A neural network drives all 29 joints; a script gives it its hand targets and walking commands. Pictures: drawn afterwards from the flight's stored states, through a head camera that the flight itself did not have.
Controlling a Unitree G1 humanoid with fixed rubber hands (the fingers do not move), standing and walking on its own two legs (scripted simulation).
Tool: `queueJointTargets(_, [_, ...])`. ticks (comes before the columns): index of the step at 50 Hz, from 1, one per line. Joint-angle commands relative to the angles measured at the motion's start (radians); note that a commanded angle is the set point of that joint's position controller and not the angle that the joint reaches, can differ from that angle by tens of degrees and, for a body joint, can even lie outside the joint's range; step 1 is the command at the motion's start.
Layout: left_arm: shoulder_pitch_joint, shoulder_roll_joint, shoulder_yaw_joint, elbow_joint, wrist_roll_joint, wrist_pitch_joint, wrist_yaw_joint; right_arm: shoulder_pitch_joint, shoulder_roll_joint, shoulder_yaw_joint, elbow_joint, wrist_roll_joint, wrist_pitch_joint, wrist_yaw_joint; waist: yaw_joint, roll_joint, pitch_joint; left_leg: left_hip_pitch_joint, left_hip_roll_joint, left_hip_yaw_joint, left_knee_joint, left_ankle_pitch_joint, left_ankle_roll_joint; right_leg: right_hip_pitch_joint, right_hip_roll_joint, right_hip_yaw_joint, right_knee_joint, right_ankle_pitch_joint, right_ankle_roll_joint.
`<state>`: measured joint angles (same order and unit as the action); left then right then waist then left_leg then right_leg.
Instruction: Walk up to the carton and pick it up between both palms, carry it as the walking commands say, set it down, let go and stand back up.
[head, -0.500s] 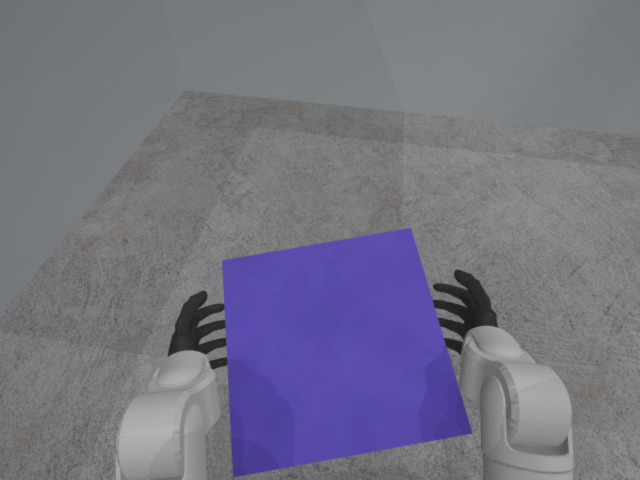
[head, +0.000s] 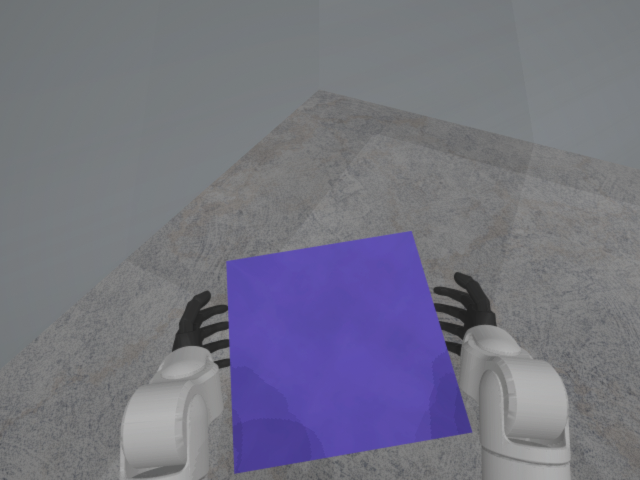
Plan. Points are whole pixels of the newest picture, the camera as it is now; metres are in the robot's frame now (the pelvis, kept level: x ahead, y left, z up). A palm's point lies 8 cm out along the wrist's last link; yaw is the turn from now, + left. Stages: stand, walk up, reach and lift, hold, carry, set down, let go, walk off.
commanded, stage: carry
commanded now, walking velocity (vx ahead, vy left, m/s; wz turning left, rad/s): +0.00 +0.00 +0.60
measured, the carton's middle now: (336, 352) +0.29 -0.01 +0.01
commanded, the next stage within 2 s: none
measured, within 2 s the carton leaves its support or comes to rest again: neither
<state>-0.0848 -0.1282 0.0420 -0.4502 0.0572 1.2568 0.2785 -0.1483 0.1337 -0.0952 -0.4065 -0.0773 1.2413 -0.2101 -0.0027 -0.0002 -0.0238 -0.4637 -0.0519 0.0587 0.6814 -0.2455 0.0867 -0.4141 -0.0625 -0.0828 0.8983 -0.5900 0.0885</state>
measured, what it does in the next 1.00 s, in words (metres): walks backwards, turning left: left foot, then right foot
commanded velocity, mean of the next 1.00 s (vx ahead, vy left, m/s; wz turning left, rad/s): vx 0.00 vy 0.07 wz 0.60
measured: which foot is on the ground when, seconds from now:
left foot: down 0.00-0.12, up 0.14-0.28, down 0.30-0.68, up 0.70-0.94, down 0.96-1.00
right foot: down 0.00-0.32, up 0.34-0.62, down 0.64-0.98, up 1.00-1.00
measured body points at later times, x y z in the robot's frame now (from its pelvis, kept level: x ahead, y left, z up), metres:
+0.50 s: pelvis -0.08 +0.03 +0.00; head -0.08 +0.04 +0.45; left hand +0.11 +0.26 +0.07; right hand +0.22 -0.03 +0.08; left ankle -0.01 +0.11 -0.72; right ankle -0.06 -0.10 -0.67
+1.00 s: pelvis -0.19 +0.07 -0.01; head -0.18 +0.08 +0.44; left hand -0.07 +0.35 +0.08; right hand +0.13 +0.10 +0.09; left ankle -0.22 +0.19 -0.72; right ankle -0.09 -0.08 -0.71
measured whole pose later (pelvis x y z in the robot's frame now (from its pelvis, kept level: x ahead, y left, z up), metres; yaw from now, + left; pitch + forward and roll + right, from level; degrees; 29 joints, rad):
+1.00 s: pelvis -0.19 +0.07 -0.01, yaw +40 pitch +2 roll +3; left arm -0.12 -0.13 0.04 -0.50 0.08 1.26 0.25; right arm -0.16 0.14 -0.11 -0.49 -0.05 1.26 -0.24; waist -0.06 -0.07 -0.02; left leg -0.45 0.00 0.11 0.67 -0.21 0.01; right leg -0.41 -0.29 -0.15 0.84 -0.44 0.12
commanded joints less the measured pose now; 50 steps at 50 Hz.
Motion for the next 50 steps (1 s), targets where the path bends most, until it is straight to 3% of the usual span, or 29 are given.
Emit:
queueJointTargets(1, [-0.614,-1.063,-0.704,-0.25,-0.436,-0.077,-0.315,-0.459,1.025,0.672,-0.224,0.387,-0.053,0.277,-0.018,0.178,-0.497,0.402,0.314,-0.387,-0.239,0.59,0.138,0.01,0.038,-0.001,-0.075,0.026,-0.012])
queueJointTargets(4, [-0.588,-1.057,-0.677,-0.214,-0.425,-0.071,-0.322,-0.47,1.002,0.683,-0.233,0.371,-0.047,0.263,-0.001,0.098,-0.492,0.277,0.257,-0.353,-0.239,0.337,0.083,0.209,0.049,0.014,-0.345,0.138,-0.054])
queueJointTargets(5, [-0.569,-1.06,-0.662,-0.201,-0.412,-0.069,-0.324,-0.494,1.007,0.697,-0.237,0.38,-0.045,0.265,0.009,0.033,-0.493,0.14,0.202,-0.299,-0.203,0.142,0.025,0.326,-0.009,0.077,-0.441,0.182,-0.084])
queueJointTargets(7, [-0.58,-1.057,-0.66,-0.199,-0.398,-0.077,-0.332,-0.524,1.025,0.725,-0.267,0.402,-0.041,0.279,0.019,-0.289,-0.401,-0.093,0.003,-0.093,0.116,-0.19,-0.051,0.34,-0.306,0.346,-0.531,0.429,-0.25])
queueJointTargets(8, [-0.585,-1.074,-0.666,-0.187,-0.402,-0.072,-0.331,-0.572,1.01,0.725,-0.291,0.403,-0.038,0.277,0.02,-0.316,-0.392,-0.086,0.041,-0.047,0.295,-0.27,-0.063,0.282,-0.421,0.344,-0.51,0.646,-0.312])
queueJointTargets(9, [-0.56,-1.061,-0.657,-0.19,-0.4,-0.065,-0.324,-0.544,1.002,0.716,-0.256,0.404,-0.027,0.277,0.023,-0.24,-0.356,-0.118,0.064,-0.049,0.331,-0.326,-0.06,0.271,-0.425,0.316,-0.497,0.767,-0.311])
queueJointTargets(12, [-0.551,-1.044,-0.645,-0.214,-0.378,-0.068,-0.312,-0.512,1.013,0.738,-0.245,0.435,-0.019,0.286,0.01,-0.207,-0.369,-0.045,0.054,0.003,0.169,-0.253,-0.058,0.303,-0.334,0.132,-0.371,1.005,-0.211])
queueJointTargets(15, [-0.536,-0.994,-0.624,-0.21,-0.353,-0.062,-0.299,-0.481,1.011,0.715,-0.186,0.436,-0.007,0.293,-0.009,-0.164,-0.403,0.194,0.022,0.024,-0.123,-0.021,-0.05,0.194,-0.257,-0.018,-0.237,0.801,-0.101])
queueJointTargets(16, [-0.543,-0.984,-0.63,-0.214,-0.344,-0.058,-0.294,-0.468,1.0,0.702,-0.163,0.425,-0.004,0.297,-0.017,-0.044,-0.396,0.307,0.127,-0.149,-0.173,0.132,0.001,0.037,-0.192,-0.056,-0.121,0.574,-0.046])
queueJointTargets(17, [-0.585,-0.993,-0.661,-0.261,-0.362,-0.053,-0.297,-0.411,0.986,0.672,-0.129,0.403,-0.009,0.299,-0.017,0.343,-0.427,0.361,0.388,-0.566,-0.268,0.59,0.13,-0.135,-0.024,-0.117,0.098,0.02,0.029])
queueJointTargets(18, [-0.583,-1.017,-0.66,-0.216,-0.356,-0.051,-0.296,-0.439,1.004,0.677,-0.143,0.414,-0.013,0.298,-0.01,0.323,-0.423,0.376,0.413,-0.573,-0.272,0.642,0.19,-0.19,-0.001,-0.004,0.25,-0.153,0.021])
queueJointTargets(21, [-0.6,-1.074,-0.681,-0.213,-0.411,-0.06,-0.318,-0.442,1.026,0.665,-0.199,0.401,-0.035,0.288,-0.017,0.114,-0.448,0.361,0.337,-0.478,-0.261,0.371,0.146,-0.187,-0.011,0.066,0.24,0.01,0.0])
queueJointTargets(22, [-0.632,-1.08,-0.685,-0.228,-0.415,-0.064,-0.318,-0.458,1.034,0.655,-0.194,0.404,-0.039,0.291,-0.022,0.145,-0.435,0.341,0.315,-0.406,-0.274,0.315,0.14,-0.169,-0.016,0.049,0.213,0.065,0.001])
queueJointTargets(26, [-0.664,-1.083,-0.677,-0.233,-0.434,-0.074,-0.326,-0.485,1.017,0.648,-0.225,0.391,-0.056,0.28,-0.024,0.101,-0.43,0.288,0.292,-0.49,-0.405,-0.071,0.099,-0.085,0.036,0.067,0.094,0.099,-0.036])
queueJointTargets(28, [-0.617,-1.085,-0.66,-0.196,-0.437,-0.076,-0.329,-0.466,1.009,0.654,-0.241,0.383,-0.062,0.268,-0.027,0.05,-0.477,0.329,0.289,-0.495,-0.422,-0.084,0.089,-0.038,0.062,0.067,-0.022,0.086,-0.05])
queueJointTargets(30, [-0.631,-1.085,-0.663,-0.216,-0.438,-0.079,-0.329,-0.484,1.017,0.662,-0.247,0.394,-0.063,0.271,-0.022,0.147,-0.494,0.275,0.271,-0.493,-0.463,-0.148,0.064,0.058,0.081,0.054,-0.139,0.074,-0.072])
queueJointTargets(32, [-0.595,-1.081,-0.643,-0.221,-0.437,-0.087,-0.325,-0.481,1.017,0.677,-0.272,0.393,-0.065,0.267,-0.012,0.113,-0.531,0.32,0.223,-0.443,-0.469,-0.072,-0.028,0.202,0.116,0.018,-0.419,0.098,-0.095])
queueJointTargets(33, [-0.562,-1.069,-0.625,-0.209,-0.414,-0.083,-0.322,-0.476,1.022,0.688,-0.252,0.394,-0.056,0.266,0.012,0.077,-0.541,0.171,0.143,-0.354,-0.423,-0.118,-0.127,0.388,0.043,0.082,-0.572,0.125,-0.134])
queueJointTargets(34, [-0.526,-1.071,-0.617,-0.186,-0.383,-0.092,-0.33,-0.544,1.026,0.732,-0.313,0.417,-0.059,0.279,0.045,-0.124,-0.497,-0.059,-0.015,-0.185,-0.238,-0.134,-0.282,0.508,-0.14,0.316,-0.673,-0.023,-0.238])
queueJointTargets(35, [-0.529,-1.055,-0.599,-0.172,-0.371,-0.099,-0.329,-0.513,1.036,0.752,-0.273,0.428,-0.048,0.283,0.023,-0.403,-0.398,-0.133,-0.044,-0.084,0.219,-0.229,-0.178,0.343,-0.4,0.509,-0.658,0.314,-0.311])
queueJointTargets(36, [-0.559,-1.074,-0.63,-0.243,-0.392,-0.101,-0.326,-0.516,1.044,0.746,-0.296,0.439,-0.056,0.284,-0.003,-0.19,-0.356,-0.198,0.047,-0.091,0.366,-0.21,-0.141,0.31,-0.471,0.412,-0.568,0.668,-0.303])
queueJointTargets(37, [-0.585,-1.07,-0.63,-0.229,-0.405,-0.084,-0.324,-0.538,1.029,0.732,-0.282,0.435,-0.053,0.28,-0.001,-0.076,-0.349,-0.224,0.051,-0.093,0.437,-0.214,-0.116,0.328,-0.455,0.337,-0.509,0.852,-0.286])
queueJointTargets(40, [-0.568,-1.018,-0.608,-0.275,-0.387,-0.073,-0.315,-0.483,1.027,0.753,-0.266,0.45,-0.028,0.28,0.005,-0.142,-0.382,-0.23,0.052,-0.047,0.369,-0.154,-0.115,0.426,-0.32,0.136,-0.388,1.104,-0.214])
queueJointTargets(42, [-0.541,-0.99,-0.588,-0.25,-0.366,-0.063,-0.309,-0.525,1.003,0.756,-0.281,0.459,-0.023,0.271,0.013,-0.236,-0.358,-0.186,0.048,0.011,0.253,-0.168,-0.122,0.407,-0.315,0.096,-0.354,1.139,-0.196])
queueJointTargets(43, [-0.532,-0.983,-0.588,-0.248,-0.359,-0.058,-0.303,-0.489,1.002,0.743,-0.245,0.457,-0.014,0.273,0.016,-0.177,-0.37,-0.152,0.038,0.036,0.202,-0.187,-0.118,0.39,-0.337,0.096,-0.35,1.131,-0.196])
queueJointTargets(47, [-0.437,-0.977,-0.585,-0.226,-0.331,-0.046,-0.291,-0.432,1.01,0.742,-0.241,0.461,0.003,0.28,0.001,-0.283,-0.431,0.103,0.009,0.13,-0.13,-0.082,-0.098,0.331,-0.335,-0.028,-0.229,1.068,-0.093])
queueJointTargets(48, [-0.465,-0.983,-0.59,-0.226,-0.336,-0.043,-0.288,-0.445,1.019,0.729,-0.226,0.457,0.006,0.283,-0.008,-0.205,-0.447,0.236,0.005,0.132,-0.18,0.042,-0.094,0.241,-0.313,-0.067,-0.169,0.966,-0.053])
queueJointTargets(49, [-0.505,-0.98,-0.606,-0.245,-0.348,-0.04,-0.285,-0.442,1.013,0.715,-0.213,0.441,0.01,0.284,-0.026,-0.112,-0.451,0.411,0.116,-0.026,-0.168,0.198,-0.05,0.039,-0.268,-0.084,-0.055,0.753,0.004])
queueJointTargets(50, [-0.534,-0.98,-0.636,-0.254,-0.363,-0.024,-0.288,-0.401,0.98,0.674,-0.174,0.414,0.009,0.284,-0.026,0.323,-0.436,0.479,0.391,-0.432,-0.205,0.742,0.088,-0.221,-0.086,-0.167,0.205,0.005,0.07])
